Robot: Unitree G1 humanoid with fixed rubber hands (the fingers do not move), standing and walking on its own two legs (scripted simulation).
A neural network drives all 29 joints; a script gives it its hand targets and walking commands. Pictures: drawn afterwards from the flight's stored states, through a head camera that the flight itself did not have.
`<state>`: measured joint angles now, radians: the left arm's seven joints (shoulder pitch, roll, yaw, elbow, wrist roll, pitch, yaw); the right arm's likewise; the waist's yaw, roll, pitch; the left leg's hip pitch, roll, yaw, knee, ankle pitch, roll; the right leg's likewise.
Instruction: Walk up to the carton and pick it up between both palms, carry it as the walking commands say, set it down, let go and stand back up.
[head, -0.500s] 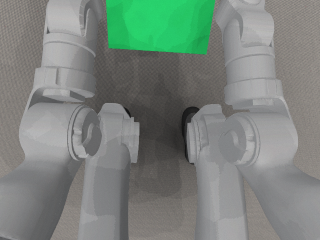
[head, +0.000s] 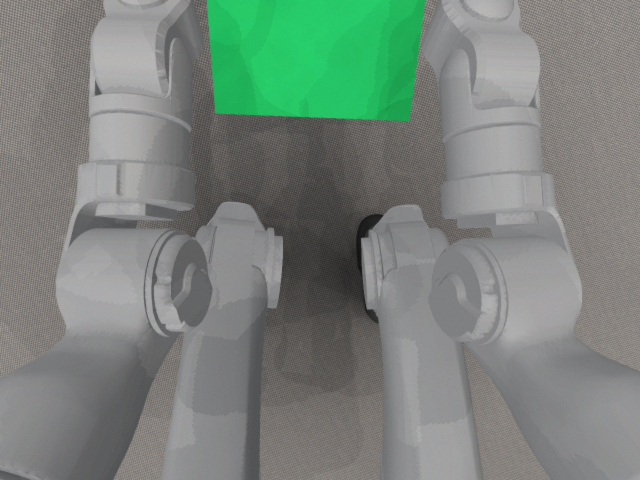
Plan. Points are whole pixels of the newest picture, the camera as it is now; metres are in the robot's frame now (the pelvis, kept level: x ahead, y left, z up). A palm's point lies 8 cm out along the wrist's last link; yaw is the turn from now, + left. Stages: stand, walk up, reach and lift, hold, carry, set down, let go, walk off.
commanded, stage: reach and lift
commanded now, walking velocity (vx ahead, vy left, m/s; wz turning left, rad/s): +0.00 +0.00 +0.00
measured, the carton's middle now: out of the picture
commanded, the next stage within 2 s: none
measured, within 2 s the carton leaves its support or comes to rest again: neither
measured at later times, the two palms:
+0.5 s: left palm out of the picture +0.53 +0.14 -0.06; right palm out of the picture +0.53 -0.12 -0.05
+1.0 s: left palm out of the picture +0.51 +0.13 +0.01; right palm out of the picture +0.51 -0.13 +0.02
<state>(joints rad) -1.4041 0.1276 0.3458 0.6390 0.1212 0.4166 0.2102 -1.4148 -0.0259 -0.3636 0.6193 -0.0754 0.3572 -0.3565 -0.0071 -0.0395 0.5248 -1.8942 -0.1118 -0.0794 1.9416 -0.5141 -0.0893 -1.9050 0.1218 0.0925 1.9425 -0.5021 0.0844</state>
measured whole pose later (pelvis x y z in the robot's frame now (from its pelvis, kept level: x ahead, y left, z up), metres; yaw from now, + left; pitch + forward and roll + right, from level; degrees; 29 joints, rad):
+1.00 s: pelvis -0.01 +0.00 +0.09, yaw -1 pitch +17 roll +1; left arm -1.24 0.06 0.35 0.61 0.15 0.44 0.21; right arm -1.25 0.01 -0.34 0.58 -0.09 0.40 -0.35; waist -0.01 -0.03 0.52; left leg -1.48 -0.11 -0.09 1.63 -0.45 -0.07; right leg -1.49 0.13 0.14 1.64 -0.44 0.09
